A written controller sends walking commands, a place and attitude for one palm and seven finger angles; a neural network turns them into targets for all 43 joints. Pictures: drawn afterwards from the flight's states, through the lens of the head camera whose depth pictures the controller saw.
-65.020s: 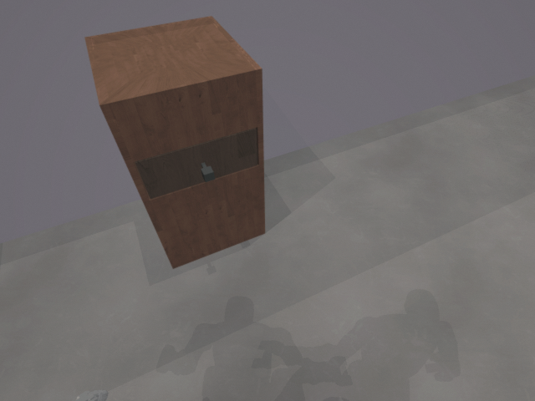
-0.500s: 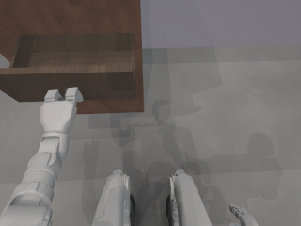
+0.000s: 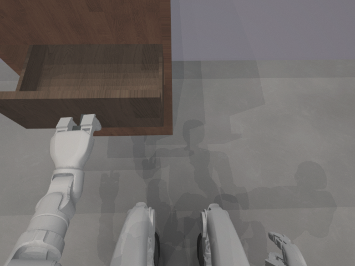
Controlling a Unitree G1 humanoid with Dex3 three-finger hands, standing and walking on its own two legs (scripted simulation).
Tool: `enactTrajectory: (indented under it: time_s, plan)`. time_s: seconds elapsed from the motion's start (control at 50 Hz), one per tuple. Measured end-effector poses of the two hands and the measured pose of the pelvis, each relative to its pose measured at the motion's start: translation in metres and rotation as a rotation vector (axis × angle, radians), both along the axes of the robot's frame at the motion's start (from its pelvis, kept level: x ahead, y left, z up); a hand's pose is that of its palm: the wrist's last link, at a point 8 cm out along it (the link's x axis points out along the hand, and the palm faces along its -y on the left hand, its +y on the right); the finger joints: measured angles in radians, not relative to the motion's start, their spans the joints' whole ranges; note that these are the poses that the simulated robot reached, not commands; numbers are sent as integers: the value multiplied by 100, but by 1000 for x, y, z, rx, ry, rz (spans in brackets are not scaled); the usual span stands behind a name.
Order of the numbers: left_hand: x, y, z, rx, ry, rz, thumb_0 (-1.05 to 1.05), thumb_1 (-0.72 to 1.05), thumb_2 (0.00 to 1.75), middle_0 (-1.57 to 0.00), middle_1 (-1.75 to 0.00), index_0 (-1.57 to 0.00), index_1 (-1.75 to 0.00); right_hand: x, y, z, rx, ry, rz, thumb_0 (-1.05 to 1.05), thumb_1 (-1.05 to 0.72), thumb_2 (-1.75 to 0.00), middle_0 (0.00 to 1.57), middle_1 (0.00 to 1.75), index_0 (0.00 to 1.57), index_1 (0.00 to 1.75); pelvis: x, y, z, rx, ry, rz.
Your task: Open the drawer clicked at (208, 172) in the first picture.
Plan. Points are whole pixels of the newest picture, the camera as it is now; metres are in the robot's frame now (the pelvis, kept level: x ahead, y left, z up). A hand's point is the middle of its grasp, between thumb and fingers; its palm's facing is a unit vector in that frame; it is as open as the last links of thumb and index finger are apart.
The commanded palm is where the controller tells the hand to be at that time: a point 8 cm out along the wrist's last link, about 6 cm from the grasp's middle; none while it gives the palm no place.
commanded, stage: pull the drawer open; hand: left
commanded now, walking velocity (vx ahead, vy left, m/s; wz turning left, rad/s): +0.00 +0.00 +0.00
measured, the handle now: (82, 127) +0.43 +0.25 -0.06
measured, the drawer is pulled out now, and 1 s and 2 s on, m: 0.15 0.19 0.27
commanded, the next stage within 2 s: none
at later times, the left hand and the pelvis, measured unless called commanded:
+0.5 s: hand (82, 161) +0.35 +0.24 -0.08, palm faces -0.04 -0.05 -1.00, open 6.4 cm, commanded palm +0.31 +0.25 -0.03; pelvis +0.00 +0.00 +0.00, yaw +0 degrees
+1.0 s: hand (81, 170) +0.32 +0.24 -0.08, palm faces -0.04 -0.06 -1.00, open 6.5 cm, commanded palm +0.29 +0.25 -0.03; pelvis +0.00 +0.00 +0.00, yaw +0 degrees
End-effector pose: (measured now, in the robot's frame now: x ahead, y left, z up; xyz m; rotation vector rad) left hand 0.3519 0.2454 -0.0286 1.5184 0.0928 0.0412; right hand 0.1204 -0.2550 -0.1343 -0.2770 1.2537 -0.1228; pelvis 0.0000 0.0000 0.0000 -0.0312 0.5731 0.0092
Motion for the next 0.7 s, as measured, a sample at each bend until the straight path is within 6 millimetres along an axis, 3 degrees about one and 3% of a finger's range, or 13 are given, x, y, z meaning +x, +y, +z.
enactTrajectory:
  time_s: [0.7]
  plan:
    - [-32,-2,0,-1,5,14,4,67,76,-38,-135,-29,-135,23,4,3,9,-61,26,0,-91,-90,20,30,21,30,2,-2,1,6,-12,-3]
